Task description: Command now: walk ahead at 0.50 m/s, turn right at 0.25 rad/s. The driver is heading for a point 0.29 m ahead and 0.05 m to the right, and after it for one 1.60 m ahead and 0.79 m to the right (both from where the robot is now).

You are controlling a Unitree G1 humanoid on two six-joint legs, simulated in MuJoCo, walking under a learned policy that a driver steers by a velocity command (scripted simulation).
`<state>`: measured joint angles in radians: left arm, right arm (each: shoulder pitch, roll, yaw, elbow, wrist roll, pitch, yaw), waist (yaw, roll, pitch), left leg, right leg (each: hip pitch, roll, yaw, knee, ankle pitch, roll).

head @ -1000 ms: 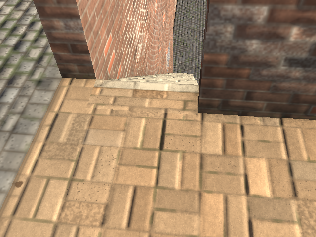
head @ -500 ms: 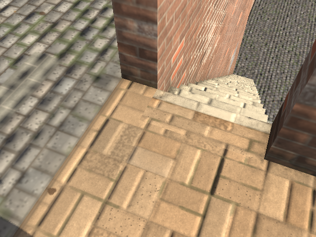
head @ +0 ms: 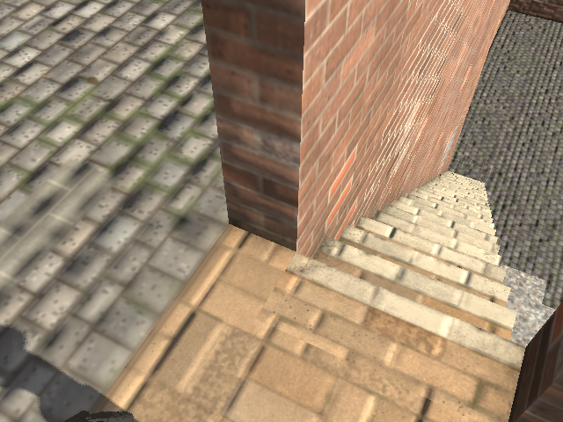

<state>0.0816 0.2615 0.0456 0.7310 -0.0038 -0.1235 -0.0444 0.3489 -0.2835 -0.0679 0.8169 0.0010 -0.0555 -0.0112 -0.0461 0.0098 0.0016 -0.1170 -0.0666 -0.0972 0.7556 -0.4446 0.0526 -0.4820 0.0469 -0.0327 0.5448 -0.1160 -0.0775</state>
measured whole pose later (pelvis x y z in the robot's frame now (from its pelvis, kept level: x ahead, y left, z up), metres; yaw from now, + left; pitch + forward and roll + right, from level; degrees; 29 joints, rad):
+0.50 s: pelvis +0.27 +0.00 +0.01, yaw -16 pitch +3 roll +1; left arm 0.39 0.29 0.07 0.76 -0.03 -0.04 0.01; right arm 0.06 -0.26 -0.06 0.64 0.00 -0.12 0.00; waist 0.07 -0.04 0.00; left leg -0.44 -0.05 -0.05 0.51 -0.13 0.02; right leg -0.21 0.10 0.20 0.82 -0.51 -0.05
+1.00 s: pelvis +0.47 -0.13 -0.01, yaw -35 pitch +3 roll +1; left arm 0.11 0.30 0.05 0.56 0.00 0.00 -0.04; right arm 0.32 -0.32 -0.06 0.80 -0.01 -0.07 -0.02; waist -0.05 -0.02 0.05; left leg -0.32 0.06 0.00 1.18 -0.45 -0.04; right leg -0.53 0.08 -0.01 0.66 -0.19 -0.11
